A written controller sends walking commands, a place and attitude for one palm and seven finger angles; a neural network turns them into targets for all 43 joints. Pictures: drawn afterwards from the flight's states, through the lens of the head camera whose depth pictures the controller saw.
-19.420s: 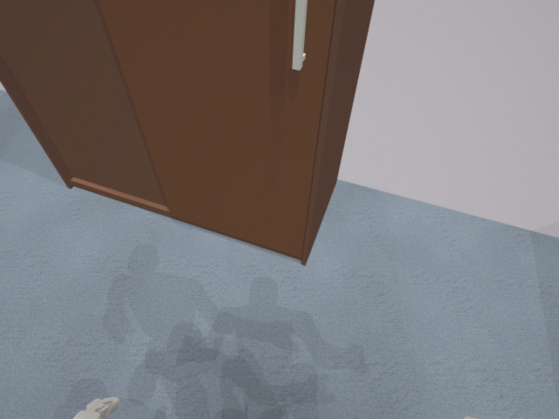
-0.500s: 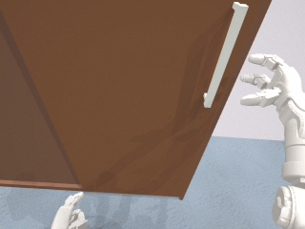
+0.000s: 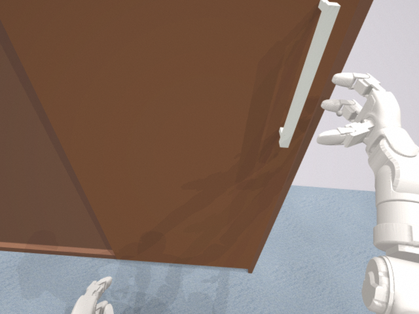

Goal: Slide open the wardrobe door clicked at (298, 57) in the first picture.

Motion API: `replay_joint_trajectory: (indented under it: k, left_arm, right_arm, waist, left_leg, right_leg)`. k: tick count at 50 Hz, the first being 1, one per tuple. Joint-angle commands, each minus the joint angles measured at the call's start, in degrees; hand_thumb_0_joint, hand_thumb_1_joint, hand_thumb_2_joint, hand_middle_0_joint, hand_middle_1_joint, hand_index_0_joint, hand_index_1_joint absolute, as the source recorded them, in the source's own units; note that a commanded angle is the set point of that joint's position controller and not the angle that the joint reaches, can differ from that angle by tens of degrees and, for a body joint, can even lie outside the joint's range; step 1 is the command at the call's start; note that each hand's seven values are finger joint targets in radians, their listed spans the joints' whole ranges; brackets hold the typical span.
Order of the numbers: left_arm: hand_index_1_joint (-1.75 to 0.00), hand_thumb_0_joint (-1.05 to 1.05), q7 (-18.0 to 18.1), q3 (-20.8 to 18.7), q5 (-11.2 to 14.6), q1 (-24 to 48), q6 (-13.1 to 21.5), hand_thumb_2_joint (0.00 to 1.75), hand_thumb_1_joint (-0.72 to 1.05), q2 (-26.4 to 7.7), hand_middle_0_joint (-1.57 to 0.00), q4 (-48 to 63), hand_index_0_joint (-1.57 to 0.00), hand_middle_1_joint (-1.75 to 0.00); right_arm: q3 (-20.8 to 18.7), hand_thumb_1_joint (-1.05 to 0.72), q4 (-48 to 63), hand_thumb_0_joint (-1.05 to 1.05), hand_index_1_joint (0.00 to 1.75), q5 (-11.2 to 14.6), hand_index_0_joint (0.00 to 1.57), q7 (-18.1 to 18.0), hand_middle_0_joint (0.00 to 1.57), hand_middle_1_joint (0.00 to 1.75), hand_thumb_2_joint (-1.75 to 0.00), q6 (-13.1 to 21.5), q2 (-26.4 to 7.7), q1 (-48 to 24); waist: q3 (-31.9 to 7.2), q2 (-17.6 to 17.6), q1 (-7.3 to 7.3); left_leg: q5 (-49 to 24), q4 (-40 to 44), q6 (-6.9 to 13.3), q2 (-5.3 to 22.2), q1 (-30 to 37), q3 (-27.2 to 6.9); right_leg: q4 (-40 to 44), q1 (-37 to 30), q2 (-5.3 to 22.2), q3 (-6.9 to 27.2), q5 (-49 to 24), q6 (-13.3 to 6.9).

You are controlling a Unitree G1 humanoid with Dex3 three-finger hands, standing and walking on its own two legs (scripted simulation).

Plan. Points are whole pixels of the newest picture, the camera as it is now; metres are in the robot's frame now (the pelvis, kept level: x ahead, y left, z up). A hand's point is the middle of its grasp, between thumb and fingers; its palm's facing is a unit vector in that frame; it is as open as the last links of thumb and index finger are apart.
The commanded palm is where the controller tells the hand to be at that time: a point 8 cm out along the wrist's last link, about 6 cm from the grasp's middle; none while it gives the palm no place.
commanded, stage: move the hooked fingers beside the handle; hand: right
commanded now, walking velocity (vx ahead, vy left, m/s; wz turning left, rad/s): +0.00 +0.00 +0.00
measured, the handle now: (300, 84) +0.48 -0.14 +0.24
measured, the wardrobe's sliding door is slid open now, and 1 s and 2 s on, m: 0.00 0.00 0.00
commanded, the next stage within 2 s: none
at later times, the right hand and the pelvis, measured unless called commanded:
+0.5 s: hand (337, 100) +0.41 -0.19 +0.25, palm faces +0.04 +1.00 +0.00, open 14.0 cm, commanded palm +0.39 -0.24 +0.23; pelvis +0.00 +0.01 +0.00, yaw +0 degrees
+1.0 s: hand (334, 116) +0.41 -0.19 +0.22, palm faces +0.05 +1.00 -0.03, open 14.0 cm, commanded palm +0.39 -0.24 +0.23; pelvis +0.00 +0.00 +0.00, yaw +0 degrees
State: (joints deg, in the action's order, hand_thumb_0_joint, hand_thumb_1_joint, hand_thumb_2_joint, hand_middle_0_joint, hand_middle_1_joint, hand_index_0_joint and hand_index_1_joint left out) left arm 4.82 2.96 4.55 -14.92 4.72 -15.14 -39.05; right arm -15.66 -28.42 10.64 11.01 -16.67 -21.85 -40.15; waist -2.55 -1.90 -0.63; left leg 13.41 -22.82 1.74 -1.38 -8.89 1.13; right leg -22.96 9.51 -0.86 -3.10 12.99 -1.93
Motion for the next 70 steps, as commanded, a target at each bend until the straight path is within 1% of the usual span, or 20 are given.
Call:
replay_joint_trajectory:
  k: [1, 3, 8, 17, 25, 29, 31, 34, 35, 38, 41, 44, 49, 50, 52, 58, 62, 65, 68, 70]
  left_arm:
    - [-0.30, 0.00, 0.26, -2.17, -0.29, 7.78, 3.70, 0.90, 0.90, -6.80, -0.20, 8.07, -0.20, -0.30]
    - [-0.30, 0.00, 0.29, -2.04, -0.23, 7.88, 3.41, 0.90, 0.90, -6.77, -0.20, 7.33, -0.20, -0.30]
    - [-0.30, 0.00, 0.72, -1.99, -0.40, 7.12, 1.52, 0.90, 0.90, -7.57, -0.20, 6.62, -0.20, -0.30]
    - [-0.30, 0.00, 0.82, -1.89, -0.73, 7.29, 2.82, 0.90, 0.90, -6.43, -0.20, 8.39, -0.20, -0.30]
    - [-0.30, 0.00, 0.64, -2.07, -0.09, 5.95, 1.07, 0.90, 0.90, -7.96, -0.20, 6.89, -0.20, -0.30]
    - [-0.30, 0.00, 0.70, -2.63, -0.24, 6.24, 1.22, 0.90, 0.90, -7.73, -0.20, 9.02, -0.20, -0.30]
    - [-0.30, 0.00, 0.80, -2.64, -0.30, 6.48, 2.19, 0.90, 0.90, -7.42, -0.20, 9.72, -0.20, -0.30]
    - [-0.30, 0.00, 0.86, -2.50, -0.30, 6.84, 3.50, 0.90, 0.90, -6.77, -0.20, 9.79, -0.20, -0.30]
    - [-0.30, 0.00, 0.90, -2.40, -0.33, 6.81, 3.69, 0.90, 0.90, -7.02, -0.20, 9.00, -0.20, -0.30]
    - [-0.30, 0.00, 1.09, -2.07, 0.02, 6.05, 3.50, 0.90, 0.90, -7.49, -0.20, 6.74, -0.20, -0.30]
    - [-0.30, 0.00, 1.04, -2.22, 0.14, 4.93, 2.32, 0.90, 0.90, -8.63, -0.20, 5.63, -0.20, -0.30]
    - [-0.30, 0.00, 0.31, -2.61, -0.01, 5.36, 1.99, 0.90, 0.90, -8.27, -0.20, 7.82, -0.20, -0.30]
    - [-0.30, 0.00, 0.16, -2.59, -0.31, 7.30, 3.53, 0.90, 0.90, -6.68, -0.20, 10.59, -0.20, -0.30]
    - [-0.30, 0.00, 0.21, -2.51, -0.56, 7.23, 3.83, 0.90, 0.90, -7.03, -0.20, 9.97, -0.20, -0.30]
    - [-0.30, 0.00, 0.53, -2.18, -0.64, 7.17, 3.67, 0.90, 0.90, -6.94, -0.20, 8.89, -0.20, -0.30]
    - [-0.30, 0.00, 0.52, -1.61, -0.23, 6.03, 1.07, 0.90, 0.90, -7.41, -0.20, 6.54, -0.20, -0.30]
    - [-0.30, 0.00, 0.24, -2.37, -0.30, 6.86, 1.47, 0.90, 0.90, -7.15, -0.20, 9.28, -0.20, -0.30]
    - [-0.30, 0.00, 0.50, -2.46, -0.58, 7.50, 2.59, 0.90, 0.90, -6.94, -0.20, 9.86, -0.20, -0.30]
    - [-0.30, 0.00, 0.59, -2.17, -0.77, 7.99, 3.04, 0.90, 0.90, -6.62, -0.20, 8.93, -0.20, -0.30]
    - [-0.30, 0.00, 0.51, -1.96, -0.77, 8.17, 2.71, 0.90, 0.90, -6.51, -0.20, 8.15, -0.20, -0.30]
  right_arm:
    - [-0.73, 0.50, 17.44, 0.00, 1.20, 0.95, 0.30, -0.88, 0.30, 1.20, -0.30, 4.43, -10.78, -34.18]
    - [1.14, 0.50, 13.65, 0.00, 1.20, 1.12, 0.30, -1.02, 0.30, 1.20, -0.30, 2.48, -7.88, -32.46]
    - [-3.39, 0.50, 3.03, 0.00, 1.20, 0.45, 0.30, -2.03, 0.30, 1.20, -0.30, -1.86, -12.78, -27.32]
    - [-1.28, 0.50, 15.19, 0.00, 1.20, 0.31, 0.30, -1.64, 0.30, 1.20, -0.30, 7.73, -12.79, -39.95]
    - [-3.17, 0.50, -3.89, 0.00, 1.20, 0.27, 0.30, 0.53, 0.30, 1.20, -0.30, -0.90, -13.84, -25.16]
    - [-4.39, 0.50, 5.46, 0.00, 1.20, 0.57, 0.30, 0.62, 0.30, 1.20, -0.30, 3.37, -16.87, -30.22]
    - [-5.46, 0.50, 13.47, 0.00, 1.20, 0.76, 0.30, 0.68, 0.30, 1.20, -0.30, 7.33, -19.24, -36.84]
    - [-3.89, 0.50, 20.91, 0.00, 1.20, 1.38, 0.30, 1.25, 0.30, 1.20, -0.30, 10.73, -17.80, -40.18]
    - [-4.28, 0.50, 18.51, 0.00, 1.20, 1.44, 0.30, 1.52, 0.30, 1.20, -0.30, 10.08, -17.66, -39.19]
    - [-1.38, 0.50, 6.03, 0.00, 1.20, 1.71, 0.30, 2.52, 0.30, 1.20, -0.30, 4.90, -13.14, -32.91]
    - [-3.12, 0.50, -6.47, 0.00, 1.20, 1.05, 0.30, 2.52, 0.30, 1.20, -0.30, -0.87, -14.80, -25.43]
    - [-2.44, 0.50, -1.82, 0.00, 1.20, 0.92, 0.30, 1.87, 0.30, 1.20, -0.30, -0.13, -13.89, -25.41]
    - [-2.08, 0.50, 19.58, 0.00, 1.20, 2.33, 0.30, 0.49, 0.30, 1.20, -0.30, 9.43, -13.78, -37.41]
    - [-4.33, 0.50, 20.42, 0.00, 1.20, 2.35, 0.30, 0.20, 0.30, 1.20, -0.30, 10.22, -16.13, -38.87]
    - [-5.89, 0.50, 17.40, 0.00, 1.20, 1.95, 0.30, -0.21, 0.30, 1.20, -0.30, 9.32, -17.23, -36.88]
    - [-1.22, 0.50, -1.67, 0.00, 1.20, -0.97, 0.30, -0.76, 0.30, 1.20, -0.30, -1.29, -11.94, -26.34]
    - [0.28, 0.50, 8.02, 0.00, 1.20, 0.88, 0.30, 0.29, 0.30, 1.20, -0.30, 0.87, -9.43, -30.07]
    - [-2.89, 0.50, 17.54, 0.00, 1.20, 2.53, 0.30, 0.26, 0.30, 1.20, -0.30, 6.32, -13.16, -35.56]
    - [-4.97, 0.50, 19.09, 0.00, 1.20, 1.98, 0.30, -0.77, 0.30, 1.20, -0.30, 7.70, -15.46, -37.00]
    - [-4.77, 0.50, 15.16, 0.00, 1.20, 1.02, 0.30, -1.63, 0.30, 1.20, -0.30, 5.79, -14.97, -33.11]
  waist:
    - [-17.79, -3.38, 0.40]
    - [-14.79, -2.17, 0.72]
    - [-10.95, 5.89, -0.25]
    - [-22.17, -2.02, 0.91]
    - [-8.85, 4.65, -0.03]
    - [-14.47, 4.68, 0.02]
    - [-20.04, 0.95, 0.23]
    - [-24.83, -3.21, 1.03]
    - [-24.30, -5.22, 0.98]
    - [-14.45, -1.73, 1.45]
    - [-7.03, 3.20, 0.78]
    - [-11.45, 2.92, 0.01]
    - [-23.10, 1.72, 0.52]
    - [-24.85, 1.40, 0.30]
    - [-23.36, 0.92, -0.16]
    - [-7.19, -0.42, 0.31]
    - [-15.83, 2.42, 0.43]
    - [-21.80, 3.82, 0.21]
    - [-22.45, 1.30, -0.32]
    - [-18.89, -0.99, -0.64]
  left_leg:
    - [-17.07, 1.76, 1.13, 0.89, -0.46, -0.69]
    - [-14.95, 2.25, 1.06, 0.93, -1.46, -0.42]
    - [-12.50, 3.23, 0.47, 1.48, -0.27, -0.75]
    - [-18.95, 1.71, 1.03, 1.20, 2.34, -1.64]
    - [-15.96, 3.50, 0.22, 1.94, 0.11, -1.16]
    - [-17.91, 2.69, 0.21, 2.00, 2.75, -2.04]
    - [-20.56, 1.91, 0.41, 1.88, 4.88, -2.86]
    - [-23.03, 1.33, 0.63, 1.39, 4.98, -2.64]
    - [-22.35, 1.41, 0.66, 1.34, 3.98, -2.67]
    - [-17.57, 2.63, 0.64, 1.16, -0.22, -1.37]
    - [-13.35, 3.66, 0.09, 1.71, -2.67, -1.05]
    - [-16.11, 2.45, 0.37, 1.88, -0.64, -1.14]
    - [-20.97, 0.79, 0.60, 1.07, 3.25, -1.96]
    - [-21.70, 0.66, 0.60, 0.95, 3.81, -2.18]
    - [-20.77, 0.77, 0.62, 1.04, 4.23, -2.00]
    - [-13.17, 3.07, 0.73, 1.64, -1.93, -0.77]
    - [-17.98, 1.91, 0.82, 1.42, 0.63, -1.06]
    - [-20.43, 1.36, 0.77, 1.02, 3.33, -1.53]
    - [-20.23, 1.25, 0.74, 1.07, 3.86, -1.72]
    - [-18.30, 1.82, 0.80, 1.22, 2.50, -1.56]
  right_leg:
    - [0.66, -12.67, 2.14, 4.42, -18.93, 0.66]
    - [1.36, -10.67, 2.16, 4.52, -16.20, 0.76]
    - [2.42, -3.97, 1.80, 3.89, -10.44, -0.28]
    - [0.47, -13.20, 1.85, 4.10, -18.65, 0.02]
    - [2.11, -2.14, 1.54, 2.83, -10.80, -0.71]
    - [1.25, -3.95, 1.43, 2.47, -12.50, -1.20]
    - [0.49, -7.01, 1.24, 2.60, -15.02, -1.38]
    - [-0.65, -12.61, 1.47, 2.71, -19.52, -1.04]
    - [-0.78, -12.57, 1.27, 2.82, -18.76, -0.92]
    - [0.61, -7.71, 1.53, 3.22, -13.87, -0.59]
    - [1.64, -1.35, 1.55, 3.22, -8.60, -0.69]
    - [0.81, -2.54, 1.37, 3.02, -11.76, -0.74]
    - [-0.74, -10.69, 1.62, 3.37, -18.21, -0.98]
    - [-0.86, -11.70, 1.55, 3.69, -18.75, -0.98]
    - [-0.25, -10.79, 1.57, 3.53, -17.96, -0.71]
    - [2.08, -1.99, 1.84, 3.58, -10.35, -0.08]
    - [0.71, -7.05, 1.72, 3.67, -15.11, -0.58]
    - [0.03, -10.54, 1.74, 3.96, -17.96, -0.60]
    - [-0.03, -11.04, 1.57, 3.64, -17.85, -0.57]
    - [0.51, -9.51, 1.68, 3.40, -16.54, -0.38]
